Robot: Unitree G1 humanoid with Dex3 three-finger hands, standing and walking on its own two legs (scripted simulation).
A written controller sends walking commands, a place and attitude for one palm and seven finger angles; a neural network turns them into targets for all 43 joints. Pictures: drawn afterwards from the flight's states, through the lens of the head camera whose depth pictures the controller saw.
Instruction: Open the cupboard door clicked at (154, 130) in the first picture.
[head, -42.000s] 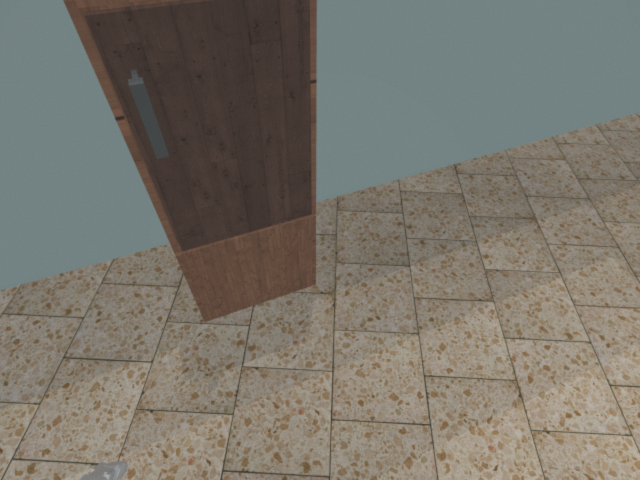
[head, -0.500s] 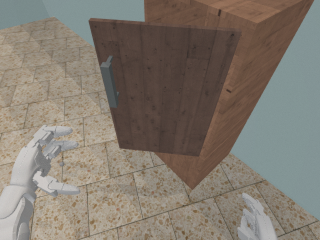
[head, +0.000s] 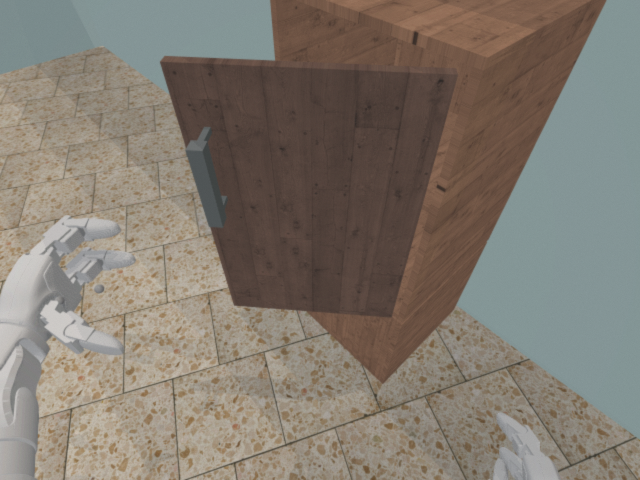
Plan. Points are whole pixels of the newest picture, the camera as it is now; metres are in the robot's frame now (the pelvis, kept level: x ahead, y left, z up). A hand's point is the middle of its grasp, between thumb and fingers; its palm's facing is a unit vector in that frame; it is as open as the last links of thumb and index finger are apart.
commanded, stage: raise the hand with hooked fingers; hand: left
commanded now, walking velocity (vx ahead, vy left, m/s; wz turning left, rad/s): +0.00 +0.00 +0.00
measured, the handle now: (211, 178) +0.52 +0.21 +0.09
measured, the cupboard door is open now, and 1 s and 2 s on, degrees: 42 42 42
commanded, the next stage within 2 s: move the hooked fingers beside the handle in 0.34 s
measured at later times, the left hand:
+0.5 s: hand (109, 291) +0.29 +0.27 +0.11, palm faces +0.04 -1.00 -0.03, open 14.0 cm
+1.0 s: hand (133, 252) +0.35 +0.26 +0.11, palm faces +0.02 -1.00 -0.03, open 14.0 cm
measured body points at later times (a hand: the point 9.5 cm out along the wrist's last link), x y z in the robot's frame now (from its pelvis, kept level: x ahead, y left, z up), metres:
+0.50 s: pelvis +0.00 -0.01 +0.00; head +0.01 -0.02 +0.45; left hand +0.29 +0.32 +0.11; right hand +0.16 -0.25 -0.08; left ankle +0.01 +0.11 -0.72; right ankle +0.00 -0.11 -0.72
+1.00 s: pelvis +0.00 +0.00 +0.00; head +0.03 +0.00 +0.45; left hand +0.35 +0.31 +0.11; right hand +0.12 -0.26 -0.10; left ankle +0.01 +0.11 -0.72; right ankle +0.00 -0.11 -0.72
